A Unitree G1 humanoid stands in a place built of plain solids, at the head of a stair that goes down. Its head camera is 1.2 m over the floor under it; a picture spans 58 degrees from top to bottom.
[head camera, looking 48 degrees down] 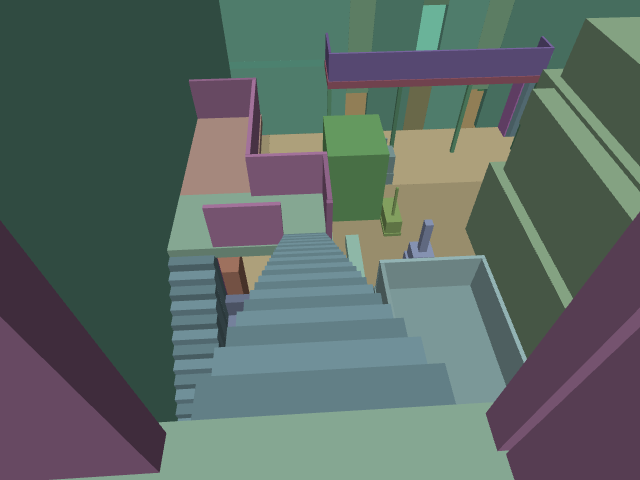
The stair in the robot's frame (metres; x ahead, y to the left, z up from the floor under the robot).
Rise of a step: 0.21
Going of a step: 0.22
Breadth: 0.86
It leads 3 degrees to the left of straight ahead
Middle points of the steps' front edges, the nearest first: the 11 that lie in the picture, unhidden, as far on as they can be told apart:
0.45 -0.02 0.00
0.67 -0.01 -0.21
0.89 0.01 -0.42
1.11 0.02 -0.63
1.33 0.03 -0.84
1.55 0.05 -1.05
1.78 0.06 -1.26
2.00 0.07 -1.47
2.22 0.08 -1.68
2.44 0.10 -1.89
2.66 0.11 -2.10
